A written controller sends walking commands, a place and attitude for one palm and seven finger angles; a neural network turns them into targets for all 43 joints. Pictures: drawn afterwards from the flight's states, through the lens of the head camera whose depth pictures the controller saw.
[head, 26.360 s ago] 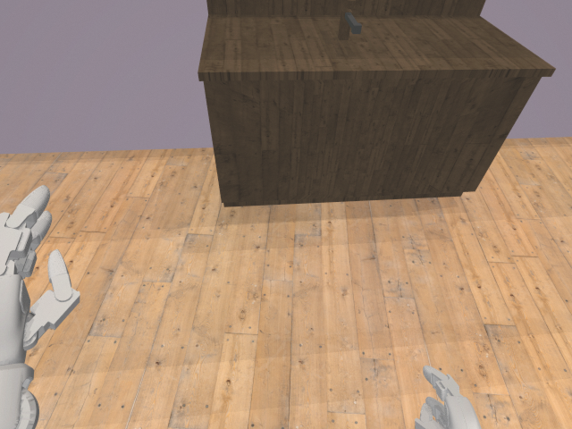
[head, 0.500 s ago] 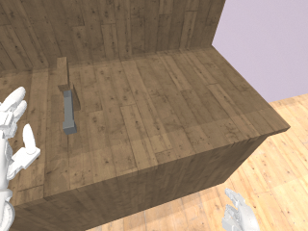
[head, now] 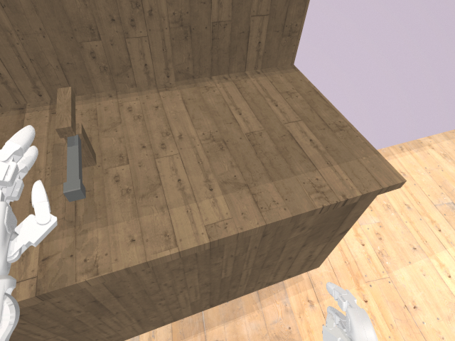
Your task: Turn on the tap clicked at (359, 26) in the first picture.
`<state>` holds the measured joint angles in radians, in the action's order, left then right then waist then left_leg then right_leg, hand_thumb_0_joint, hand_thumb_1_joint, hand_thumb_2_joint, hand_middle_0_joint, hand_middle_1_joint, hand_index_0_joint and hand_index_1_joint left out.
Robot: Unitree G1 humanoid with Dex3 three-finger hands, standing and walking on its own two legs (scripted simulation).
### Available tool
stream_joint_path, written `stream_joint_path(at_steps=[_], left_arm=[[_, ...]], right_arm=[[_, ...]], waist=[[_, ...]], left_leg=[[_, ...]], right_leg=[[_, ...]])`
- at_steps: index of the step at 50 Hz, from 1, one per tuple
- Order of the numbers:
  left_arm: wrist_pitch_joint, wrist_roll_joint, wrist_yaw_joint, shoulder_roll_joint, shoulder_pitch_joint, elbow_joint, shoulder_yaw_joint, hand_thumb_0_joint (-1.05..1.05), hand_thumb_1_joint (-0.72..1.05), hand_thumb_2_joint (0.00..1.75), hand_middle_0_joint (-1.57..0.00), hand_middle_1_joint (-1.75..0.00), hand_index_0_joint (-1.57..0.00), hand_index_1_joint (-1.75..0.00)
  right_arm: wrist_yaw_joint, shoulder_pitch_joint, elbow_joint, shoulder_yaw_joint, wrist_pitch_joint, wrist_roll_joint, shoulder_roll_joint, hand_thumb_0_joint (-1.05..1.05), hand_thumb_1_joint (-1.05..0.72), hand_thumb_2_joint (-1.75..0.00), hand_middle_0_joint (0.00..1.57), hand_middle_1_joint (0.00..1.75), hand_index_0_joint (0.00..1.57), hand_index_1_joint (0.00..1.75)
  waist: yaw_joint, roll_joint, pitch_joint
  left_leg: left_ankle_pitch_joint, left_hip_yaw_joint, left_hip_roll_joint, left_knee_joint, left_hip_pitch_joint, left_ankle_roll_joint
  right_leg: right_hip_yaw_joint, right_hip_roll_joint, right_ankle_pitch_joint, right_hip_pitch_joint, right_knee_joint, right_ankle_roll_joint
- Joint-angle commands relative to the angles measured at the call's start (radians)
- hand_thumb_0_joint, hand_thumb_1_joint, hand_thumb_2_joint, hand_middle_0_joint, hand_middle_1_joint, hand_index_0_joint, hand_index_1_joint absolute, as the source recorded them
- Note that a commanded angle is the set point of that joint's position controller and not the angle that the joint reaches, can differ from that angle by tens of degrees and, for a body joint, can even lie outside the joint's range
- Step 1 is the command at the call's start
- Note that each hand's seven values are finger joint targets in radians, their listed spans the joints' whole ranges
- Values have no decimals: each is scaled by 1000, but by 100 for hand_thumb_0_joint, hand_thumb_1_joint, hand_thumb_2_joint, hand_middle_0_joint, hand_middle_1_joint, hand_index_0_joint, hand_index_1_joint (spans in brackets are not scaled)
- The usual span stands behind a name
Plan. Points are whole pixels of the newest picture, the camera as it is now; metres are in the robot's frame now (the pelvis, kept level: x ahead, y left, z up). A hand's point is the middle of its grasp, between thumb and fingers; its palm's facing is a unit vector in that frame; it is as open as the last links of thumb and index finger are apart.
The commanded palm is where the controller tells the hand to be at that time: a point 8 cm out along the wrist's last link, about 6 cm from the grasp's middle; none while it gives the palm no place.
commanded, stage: come to a stop and stand still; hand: left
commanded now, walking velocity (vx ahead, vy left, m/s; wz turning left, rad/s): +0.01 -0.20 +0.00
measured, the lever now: (74, 190) +0.34 +0.31 +0.05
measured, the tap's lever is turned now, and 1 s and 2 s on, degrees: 0 0 0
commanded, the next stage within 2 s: look again from close up in 1.16 s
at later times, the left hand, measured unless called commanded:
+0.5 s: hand (15, 190) +0.24 +0.29 +0.19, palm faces +0.48 -0.74 -0.47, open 7.5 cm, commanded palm +0.15 +0.28 +0.18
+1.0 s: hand out of the picture +0.23 +0.31 +0.17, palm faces +0.39 -0.84 -0.37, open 7.5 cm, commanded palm +0.17 +0.34 +0.18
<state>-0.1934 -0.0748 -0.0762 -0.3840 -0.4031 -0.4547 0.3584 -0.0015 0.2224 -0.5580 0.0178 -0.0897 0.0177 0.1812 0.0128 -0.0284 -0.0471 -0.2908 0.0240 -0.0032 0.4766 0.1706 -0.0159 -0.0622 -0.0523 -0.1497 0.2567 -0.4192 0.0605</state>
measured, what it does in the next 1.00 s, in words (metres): shifts its weight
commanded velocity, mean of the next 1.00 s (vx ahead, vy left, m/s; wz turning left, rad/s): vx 0.00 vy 0.02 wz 0.00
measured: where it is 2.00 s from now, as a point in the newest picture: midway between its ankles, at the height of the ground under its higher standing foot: outside the picture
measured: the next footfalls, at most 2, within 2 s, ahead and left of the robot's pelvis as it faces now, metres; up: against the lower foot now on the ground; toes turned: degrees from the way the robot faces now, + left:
none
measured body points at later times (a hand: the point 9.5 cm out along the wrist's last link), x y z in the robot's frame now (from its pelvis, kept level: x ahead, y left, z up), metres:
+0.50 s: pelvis +0.00 -0.01 +0.00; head +0.03 +0.01 +0.45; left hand +0.21 +0.32 +0.22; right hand +0.18 -0.23 -0.08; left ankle -0.02 +0.11 -0.74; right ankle +0.05 -0.08 -0.74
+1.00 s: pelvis +0.01 +0.06 +0.00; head +0.03 +0.09 +0.44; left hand +0.20 +0.36 +0.19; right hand +0.20 -0.15 -0.07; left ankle -0.02 +0.11 -0.74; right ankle +0.05 -0.08 -0.74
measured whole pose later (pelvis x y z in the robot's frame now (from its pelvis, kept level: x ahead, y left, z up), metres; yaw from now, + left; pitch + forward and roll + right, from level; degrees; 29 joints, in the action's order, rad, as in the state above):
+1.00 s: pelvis +0.01 +0.06 +0.00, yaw +0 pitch -2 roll -1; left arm -0.24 -0.04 -0.07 -0.38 -0.35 -0.47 0.39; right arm 0.01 0.19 -0.57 0.03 -0.14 0.01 0.18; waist 0.05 -0.04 -0.09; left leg -0.30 0.06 -0.09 0.48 0.15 -0.10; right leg -0.02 0.03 -0.19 0.26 -0.49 -0.01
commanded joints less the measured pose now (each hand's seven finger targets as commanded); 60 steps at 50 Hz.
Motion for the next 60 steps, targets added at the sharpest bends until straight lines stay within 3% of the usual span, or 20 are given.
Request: stream_joint_path(at_steps=[1, 4, 9, 14, 20, 21, 22, 23, 25, 27, 31, 32, 33, 37, 38, 40, 43, 49, 53, 60], left_arm=[[-55, -11, -15, -171, 58, -209, 116, 0, 90, 90, -20, -30, -20, -30], [-55, -11, -26, -159, 43, -224, 105, 0, 90, 90, -20, -30, -20, -30], [-37, -4, -51, -170, -3, -229, 116, 0, 90, 90, -20, -30, -20, -30], [-23, 1, -64, -169, -16, -206, 112, 0, 90, 90, -20, -30, -20, -30], [-19, 12, -69, -163, 28, -218, 86, 0, 90, 90, -20, -30, -20, -30], [-114, 160, -61, -911, 1026, -421, 625, 0, 90, 90, -20, -30, -20, -30], [-84, 54, -40, -528, 747, -6, 374, 0, 90, 90, -20, -30, -20, -30], [-70, 59, -17, -292, 519, 74, 216, 0, 90, 90, -20, -30, -20, -30], [-95, 21, 8, -162, 223, 17, 103, 0, 90, 90, -20, -30, -20, -30], [-89, -2, 12, -47, -26, -32, 31, 0, 90, 90, -20, -30, -20, -30], [-68, 19, -17, -184, -13, -115, 154, 0, 90, 90, -20, -30, -20, -30], [-70, 25, -29, -244, 4, -144, 218, 0, 90, 90, -20, -30, -20, -30], [-77, 19, -22, -202, 17, -142, 188, 0, 90, 90, -20, -30, -20, -30], [-105, 25, -23, -262, 140, -278, 223, 0, 90, 90, -20, -30, -20, -30], [-108, 18, -16, -209, 136, -250, 174, 0, 90, 90, -20, -30, -20, -30], [-111, 24, -12, -207, 148, -272, 154, 0, 90, 90, -20, -30, -20, -30], [-106, 26, -6, -128, 102, -233, 95, 0, 90, 90, -20, -30, -20, -30], [-92, 39, -2, -134, 114, -192, 90, 0, 90, 90, -20, -30, -20, -30], [-90, 36, -5, -127, 118, -178, 89, 0, 90, 90, -20, -30, -20, -30], [-93, 33, -13, -152, 119, -233, 99, 0, 90, 90, -20, -30, -20, -30]], right_arm=[[-15, -78, 161, -66, -56, 3, 140, 0, -90, -90, 20, 30, 20, 30], [-16, -86, 154, -57, -61, 8, 138, 0, -90, -90, 20, 30, 20, 30], [-29, -84, 138, -53, -56, 12, 140, 0, -90, -90, 20, 30, 20, 30], [-43, -92, 128, -47, -48, 13, 143, 0, -90, -90, 20, 30, 20, 30], [-48, -103, 127, -49, -55, 9, 149, 0, -90, -90, 20, 30, 20, 30], [-48, 90, 66, -70, -108, -21, 158, 0, -90, -90, 20, 30, 20, 30], [-40, -73, 24, -45, -98, 17, 121, 0, -90, -90, 20, 30, 20, 30], [-21, -63, 70, -65, -99, -8, 146, 0, -90, -90, 20, 30, 20, 30], [6, -44, 108, -64, -100, 15, 144, 0, -90, -90, 20, 30, 20, 30], [37, -72, 123, -59, -95, 32, 132, 0, -90, -90, 20, 30, 20, 30], [11, -105, 136, -54, -88, 18, 142, 0, -90, -90, 20, 30, 20, 30], [6, -127, 131, -46, -85, 18, 143, 0, -90, -90, 20, 30, 20, 30], [-2, -117, 145, -38, -83, 11, 135, 0, -90, -90, 20, 30, 20, 30], [-15, -128, 150, -26, -105, 7, 129, 0, -90, -90, 20, 30, 20, 30], [-17, -112, 150, -23, -107, 1, 127, 0, -90, -90, 20, 30, 20, 30], [-11, -97, 147, -29, -121, 1, 129, 0, -90, -90, 20, 30, 20, 30], [-1, -84, 134, -30, -120, 0, 131, 0, -90, -90, 20, 30, 20, 30], [7, -75, 137, -44, -87, -2, 139, 0, -90, -90, 20, 30, 20, 30], [5, -91, 153, -32, -68, -3, 134, 0, -90, -90, 20, 30, 20, 30], [-5, -98, 162, -41, -64, -3, 134, 0, -90, -90, 20, 30, 20, 30]], waist=[[2, 65, 152], [1, 81, 166], [-1, -3, 172], [1, 0, 175], [5, 37, 178], [-15, -81, -40], [-4, 220, 35], [8, 287, 129], [31, 168, 197], [39, 43, 231], [31, -109, 141], [27, -58, 146], [19, -45, 144], [17, 146, 173], [18, 151, 167], [19, 179, 192], [17, 128, 177], [13, 154, 112], [12, 96, 115], [13, 124, 158]], left_leg=[[174, -97, 142, -63, 39, -5], [128, -78, 94, -34, 45, -8], [56, -55, 40, 40, 39, -18], [75, -62, 50, -6, 22, -25], [174, -80, 80, -73, 7, -25], [143, 59, 35, 7, 93, -2], [103, -48, 137, -38, 94, -8], [82, -60, 99, -55, 69, 0], [34, -12, 46, -43, 95, -16], [72, -16, 51, -63, 56, -25], [116, -59, 83, -112, 88, -11], [152, -58, 85, -119, 67, -8], [167, -69, 86, -126, 84, -9], [273, -68, 87, -108, 37, 5], [288, -79, 90, -108, 49, 6], [398, -78, 94, -85, 10, 24], [473, -92, 105, -89, -22, 42], [584, -119, 146, -130, -40, 73], [543, -121, 132, -111, -21, 80], [436, -101, 109, -104, 32, 85]], right_leg=[[133, 117, 114, -106, 31, -21], [181, 144, 106, -122, 78, -22], [273, 219, -27, -93, 205, -37], [242, 212, -57, -89, 213, -67], [187, 175, 88, -152, 143, -65], [124, 84, 59, 49, 237, -251], [111, 222, -76, 44, 99, -45], [163, 155, -9, -69, 3, -4], [184, 155, 48, -179, 41, -78], [154, 141, 63, -221, 52, -100], [112, 125, 42, -180, 66, -61], [105, 116, 72, -167, 41, -50], [84, 123, 86, -177, 27, -46], [101, 116, 180, -175, -39, -33], [83, 119, 175, -178, -34, -33], [75, 114, 211, -182, -56, -31], [44, 101, 143, -134, -62, -35], [19, 83, -37, -45, -111, -44], [15, 85, -7, -75, -51, -40], [47, 108, 169, -182, -30, -26]])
